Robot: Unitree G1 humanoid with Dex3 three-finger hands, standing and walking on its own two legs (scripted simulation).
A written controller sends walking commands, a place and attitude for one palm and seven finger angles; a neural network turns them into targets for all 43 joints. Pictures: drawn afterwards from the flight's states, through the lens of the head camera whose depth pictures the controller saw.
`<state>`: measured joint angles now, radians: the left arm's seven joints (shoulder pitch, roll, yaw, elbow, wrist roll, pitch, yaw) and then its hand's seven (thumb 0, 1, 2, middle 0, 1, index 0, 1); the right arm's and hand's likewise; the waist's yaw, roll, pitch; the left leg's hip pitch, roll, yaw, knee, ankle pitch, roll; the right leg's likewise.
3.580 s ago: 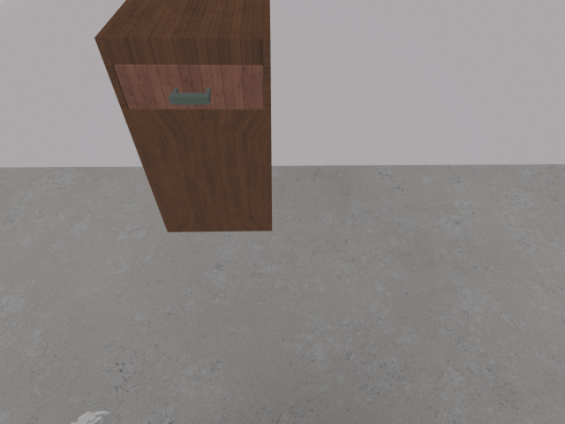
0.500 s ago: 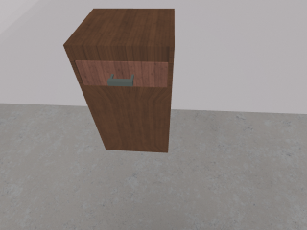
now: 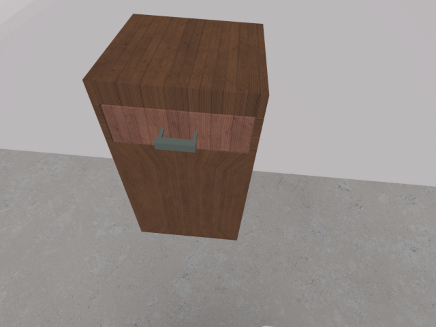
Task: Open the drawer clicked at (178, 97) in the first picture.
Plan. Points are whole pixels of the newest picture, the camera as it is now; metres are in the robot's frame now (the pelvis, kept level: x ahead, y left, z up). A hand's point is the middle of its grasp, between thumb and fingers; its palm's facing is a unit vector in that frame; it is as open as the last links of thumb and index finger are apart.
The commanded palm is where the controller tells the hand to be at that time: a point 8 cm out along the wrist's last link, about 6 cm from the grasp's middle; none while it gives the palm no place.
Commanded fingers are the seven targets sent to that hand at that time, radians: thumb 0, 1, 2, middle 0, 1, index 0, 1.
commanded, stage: come to a stop and stand still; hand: left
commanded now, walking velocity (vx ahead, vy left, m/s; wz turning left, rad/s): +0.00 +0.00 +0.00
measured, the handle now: (177, 138) +0.60 +0.16 -0.06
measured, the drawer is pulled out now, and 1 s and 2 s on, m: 0.00 0.00 0.00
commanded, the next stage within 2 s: look again from close up in 1.32 s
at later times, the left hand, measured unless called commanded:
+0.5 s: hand out of the picture +0.12 +0.17 -0.16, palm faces +0.09 -0.97 -0.22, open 7.3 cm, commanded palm none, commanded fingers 0.00 0.90 0.90 -0.20 -0.30 -0.20 -0.30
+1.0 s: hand out of the picture +0.00 +0.15 -0.17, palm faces +0.05 -0.98 -0.20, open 7.4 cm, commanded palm none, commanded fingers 0.00 0.90 0.90 -0.20 -0.30 -0.20 -0.30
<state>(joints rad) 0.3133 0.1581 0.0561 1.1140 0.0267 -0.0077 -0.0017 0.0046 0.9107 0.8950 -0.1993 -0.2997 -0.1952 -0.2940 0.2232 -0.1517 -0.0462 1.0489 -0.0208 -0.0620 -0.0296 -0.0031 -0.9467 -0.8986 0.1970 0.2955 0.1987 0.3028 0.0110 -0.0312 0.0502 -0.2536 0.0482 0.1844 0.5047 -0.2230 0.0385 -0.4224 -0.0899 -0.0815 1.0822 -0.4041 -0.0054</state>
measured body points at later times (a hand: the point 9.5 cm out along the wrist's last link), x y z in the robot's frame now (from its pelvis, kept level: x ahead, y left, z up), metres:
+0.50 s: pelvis +0.03 -0.02 +0.00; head +0.07 -0.02 +0.45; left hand +0.11 +0.22 -0.15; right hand +0.09 -0.25 -0.16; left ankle +0.00 +0.11 -0.71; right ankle +0.11 -0.13 -0.74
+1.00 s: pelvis +0.02 -0.02 +0.01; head +0.03 -0.04 +0.45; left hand +0.00 +0.20 -0.15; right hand +0.02 -0.25 -0.16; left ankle +0.01 +0.11 -0.73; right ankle +0.00 -0.12 -0.74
